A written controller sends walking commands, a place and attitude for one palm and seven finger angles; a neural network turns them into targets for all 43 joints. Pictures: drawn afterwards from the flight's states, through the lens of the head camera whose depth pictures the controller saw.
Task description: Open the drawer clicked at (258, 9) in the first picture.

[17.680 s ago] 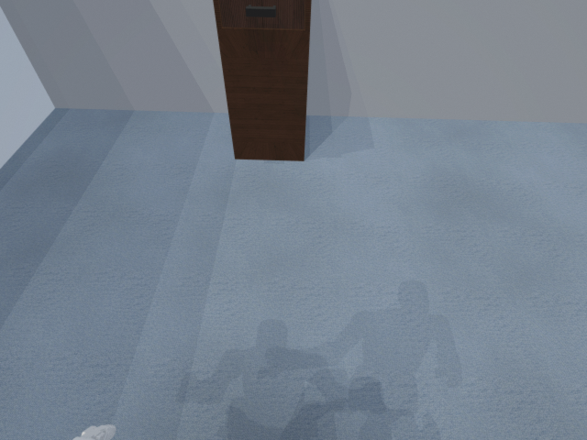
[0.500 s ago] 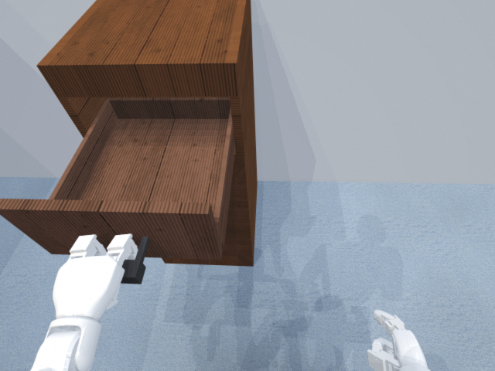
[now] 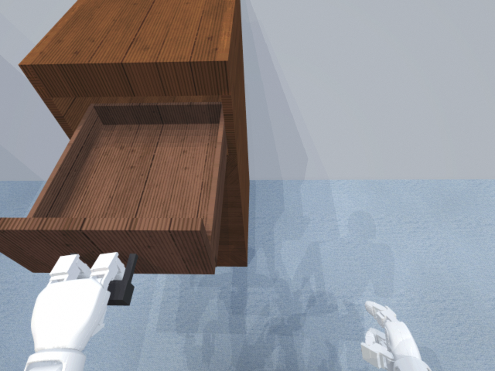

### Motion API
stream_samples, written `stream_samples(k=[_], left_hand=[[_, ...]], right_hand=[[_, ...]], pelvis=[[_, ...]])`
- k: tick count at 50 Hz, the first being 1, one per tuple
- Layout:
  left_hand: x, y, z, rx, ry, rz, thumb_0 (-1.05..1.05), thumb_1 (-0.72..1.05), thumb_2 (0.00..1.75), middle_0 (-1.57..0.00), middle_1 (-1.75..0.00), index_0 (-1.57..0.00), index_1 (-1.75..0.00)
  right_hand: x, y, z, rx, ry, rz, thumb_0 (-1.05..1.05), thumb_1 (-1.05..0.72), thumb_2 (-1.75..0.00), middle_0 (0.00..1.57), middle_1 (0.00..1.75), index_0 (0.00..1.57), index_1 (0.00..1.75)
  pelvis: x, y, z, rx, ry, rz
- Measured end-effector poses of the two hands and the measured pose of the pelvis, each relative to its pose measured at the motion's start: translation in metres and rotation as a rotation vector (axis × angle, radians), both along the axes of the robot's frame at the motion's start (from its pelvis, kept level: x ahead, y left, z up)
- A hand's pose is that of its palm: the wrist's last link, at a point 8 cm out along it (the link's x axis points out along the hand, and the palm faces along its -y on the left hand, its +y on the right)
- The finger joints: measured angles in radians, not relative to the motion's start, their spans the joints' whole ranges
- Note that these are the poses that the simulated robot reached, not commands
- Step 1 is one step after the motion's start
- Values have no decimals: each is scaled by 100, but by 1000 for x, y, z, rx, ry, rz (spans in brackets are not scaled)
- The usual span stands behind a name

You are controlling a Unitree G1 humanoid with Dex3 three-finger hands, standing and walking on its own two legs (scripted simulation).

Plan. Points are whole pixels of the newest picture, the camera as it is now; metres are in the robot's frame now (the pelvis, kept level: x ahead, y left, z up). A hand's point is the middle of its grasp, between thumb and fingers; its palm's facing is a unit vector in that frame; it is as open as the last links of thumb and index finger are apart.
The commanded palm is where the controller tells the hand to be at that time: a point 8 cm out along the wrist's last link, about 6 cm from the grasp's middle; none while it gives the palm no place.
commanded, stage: open the thumb to release the handle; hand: left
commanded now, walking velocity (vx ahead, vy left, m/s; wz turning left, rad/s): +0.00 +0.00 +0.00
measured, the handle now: (96, 276) +0.25 +0.26 +0.03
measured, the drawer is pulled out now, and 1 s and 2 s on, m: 0.30 0.29 0.29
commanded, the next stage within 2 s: lift the hand off the handle in 0.46 s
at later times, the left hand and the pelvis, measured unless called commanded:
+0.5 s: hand (91, 317) +0.19 +0.25 +0.02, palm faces +0.01 -0.06 -1.00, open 12.7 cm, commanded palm +0.17 +0.25 +0.07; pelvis -0.01 -0.01 +0.00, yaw +2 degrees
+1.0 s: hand (94, 303) +0.21 +0.25 +0.02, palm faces +0.00 -0.06 -1.00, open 13.7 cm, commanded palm +0.19 +0.25 +0.09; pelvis -0.03 -0.01 +0.01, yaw +2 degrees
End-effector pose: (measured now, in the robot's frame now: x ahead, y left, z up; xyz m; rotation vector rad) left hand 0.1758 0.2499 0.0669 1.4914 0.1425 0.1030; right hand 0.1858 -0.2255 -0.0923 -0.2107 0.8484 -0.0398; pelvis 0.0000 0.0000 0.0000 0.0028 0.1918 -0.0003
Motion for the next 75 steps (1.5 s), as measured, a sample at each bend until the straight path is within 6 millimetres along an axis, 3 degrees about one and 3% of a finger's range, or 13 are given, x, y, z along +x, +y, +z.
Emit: stream_samples(k=[9,23,30,46,55,62,75], left_hand=[[3,-1,1,5,-51,18,1,51,73,-36,-131,-40,-132],[-6,-3,8,14,-31,45,0,-23,41,-34,-122,-33,-123],[-8,-4,8,12,-32,45,0,-42,33,-32,-121,-32,-121],[10,-1,3,16,-17,15,0,-49,30,-35,-122,-33,-122],[13,2,20,16,-34,2,0,-49,30,-35,-121,-38,-123],[11,7,48,16,-87,15,0,-49,30,-34,-120,-39,-123],[10,9,82,2,-65,22,0,-49,30,-32,-120,-36,-122]], right_hand=[[-1,1,-13,-12,53,10,1,-91,-90,20,30,20,30],[3,9,-4,14,7,44,1,-91,-90,20,30,20,30],[1,1,-1,-8,-1,45,1,-91,-90,20,30,20,30],[-25,-8,-9,-28,46,6,1,-91,-90,20,30,20,30],[-35,-4,-7,-18,55,-20,1,-91,-90,20,30,20,30],[-26,2,3,-2,24,-13,1,-91,-90,20,30,20,30],[13,28,28,17,-63,87,1,-91,-90,20,30,20,30]], pelvis=[[-1,1,-3,-2,8,17],[-9,-8,2,6,-27,23],[-15,-12,3,7,-38,31],[-28,-15,5,6,-41,41],[-28,-10,10,6,-64,35],[-25,-5,16,6,-90,30],[-20,1,27,7,-149,45]])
